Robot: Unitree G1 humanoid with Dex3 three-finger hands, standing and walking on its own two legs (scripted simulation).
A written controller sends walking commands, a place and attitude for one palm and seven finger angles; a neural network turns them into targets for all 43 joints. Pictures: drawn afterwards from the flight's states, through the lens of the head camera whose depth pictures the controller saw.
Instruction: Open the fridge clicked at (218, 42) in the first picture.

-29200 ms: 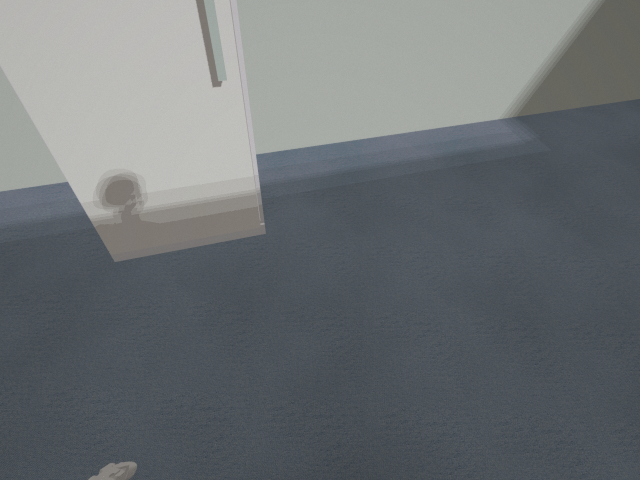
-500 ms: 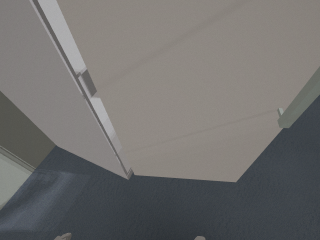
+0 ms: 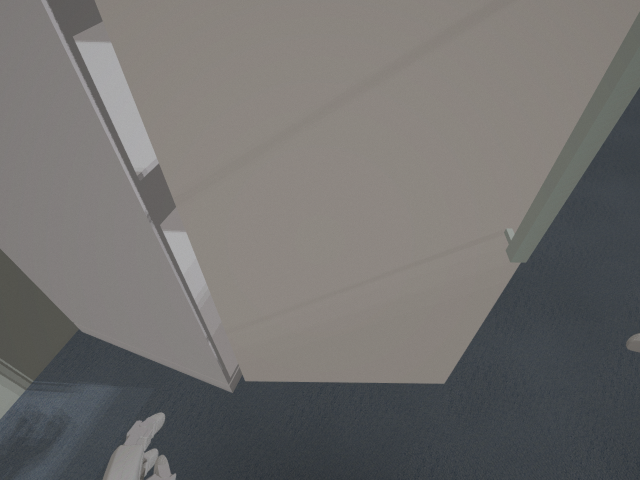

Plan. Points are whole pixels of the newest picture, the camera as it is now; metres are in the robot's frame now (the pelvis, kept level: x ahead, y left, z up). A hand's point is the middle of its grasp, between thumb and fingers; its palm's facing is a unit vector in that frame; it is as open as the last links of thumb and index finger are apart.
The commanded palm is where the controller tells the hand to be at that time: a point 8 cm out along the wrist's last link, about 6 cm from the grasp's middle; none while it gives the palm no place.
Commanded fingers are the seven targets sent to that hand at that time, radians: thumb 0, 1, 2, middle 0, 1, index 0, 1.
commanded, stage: slip the hand off the handle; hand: right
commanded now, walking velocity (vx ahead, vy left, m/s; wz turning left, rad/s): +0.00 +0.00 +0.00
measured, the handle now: (579, 127) +0.47 -0.29 +0.22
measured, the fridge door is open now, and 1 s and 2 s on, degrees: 70 70 70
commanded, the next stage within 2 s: draw the hand back to the body in 0.10 s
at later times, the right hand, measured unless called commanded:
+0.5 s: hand out of the picture +0.28 -0.32 +0.15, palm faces +0.15 +0.99 -0.01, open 14.7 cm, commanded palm +0.23 -0.37 +0.15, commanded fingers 0.00 0.55 -0.20 0.25 1.15 0.25 1.15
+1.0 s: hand out of the picture +0.23 -0.31 +0.15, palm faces +0.52 +0.78 -0.34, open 12.9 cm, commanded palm +0.18 -0.33 +0.17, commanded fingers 0.00 -0.17 -0.55 0.22 0.73 0.22 0.73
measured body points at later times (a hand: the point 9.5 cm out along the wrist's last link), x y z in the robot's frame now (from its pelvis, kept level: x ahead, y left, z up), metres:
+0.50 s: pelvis +0.00 +0.02 +0.00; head +0.00 +0.02 +0.45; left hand +0.15 +0.28 -0.07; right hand +0.26 -0.38 +0.15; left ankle -0.03 +0.14 -0.72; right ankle +0.04 -0.10 -0.72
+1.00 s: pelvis +0.00 +0.01 +0.02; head +0.00 +0.02 +0.47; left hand +0.19 +0.24 -0.06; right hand +0.19 -0.35 +0.17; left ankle -0.03 +0.14 -0.72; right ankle +0.04 -0.10 -0.72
